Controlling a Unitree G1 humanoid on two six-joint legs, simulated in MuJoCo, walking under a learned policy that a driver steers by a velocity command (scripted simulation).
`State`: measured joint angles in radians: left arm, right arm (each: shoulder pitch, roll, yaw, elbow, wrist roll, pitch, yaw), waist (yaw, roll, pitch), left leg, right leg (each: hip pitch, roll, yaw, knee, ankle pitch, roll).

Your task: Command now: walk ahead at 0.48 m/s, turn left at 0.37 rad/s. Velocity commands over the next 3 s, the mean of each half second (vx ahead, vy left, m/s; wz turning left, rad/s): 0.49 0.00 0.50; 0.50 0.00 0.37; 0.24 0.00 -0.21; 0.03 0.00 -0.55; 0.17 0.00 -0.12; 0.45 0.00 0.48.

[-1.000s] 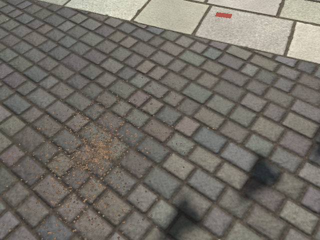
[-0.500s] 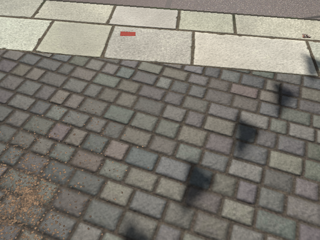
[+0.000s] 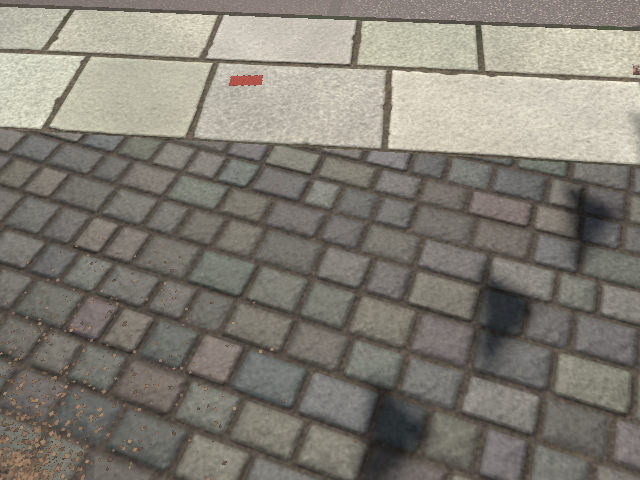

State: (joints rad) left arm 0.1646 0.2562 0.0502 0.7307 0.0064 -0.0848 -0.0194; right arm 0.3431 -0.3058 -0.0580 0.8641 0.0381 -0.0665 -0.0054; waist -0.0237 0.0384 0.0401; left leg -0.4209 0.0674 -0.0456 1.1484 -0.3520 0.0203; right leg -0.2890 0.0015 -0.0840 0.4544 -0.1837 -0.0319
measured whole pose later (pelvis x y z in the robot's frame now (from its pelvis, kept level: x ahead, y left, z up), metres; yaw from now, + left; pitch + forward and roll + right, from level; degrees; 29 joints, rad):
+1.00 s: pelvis +0.57 +0.11 +0.00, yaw +28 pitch +1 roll -1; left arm 0.21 0.27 0.05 0.74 0.00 -0.11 -0.03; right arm 0.32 -0.29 -0.05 0.74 0.02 -0.05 -0.01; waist 0.00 0.03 0.02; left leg -0.39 -0.02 -0.09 1.17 -0.39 0.03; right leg -0.34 0.05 -0.03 0.49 -0.18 -0.04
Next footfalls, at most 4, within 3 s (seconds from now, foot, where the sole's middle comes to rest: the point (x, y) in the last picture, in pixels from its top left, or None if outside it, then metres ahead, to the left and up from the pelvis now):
0.38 left None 0.36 0.16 -0.78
0.86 right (310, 377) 0.70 0.06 -0.78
1.32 left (182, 340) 0.80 0.36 -0.78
1.74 right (293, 335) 0.81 0.10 -0.78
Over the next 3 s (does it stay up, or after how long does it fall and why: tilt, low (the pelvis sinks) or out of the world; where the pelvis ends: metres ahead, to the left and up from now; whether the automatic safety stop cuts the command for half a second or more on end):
stays up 1.01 0.24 -0.02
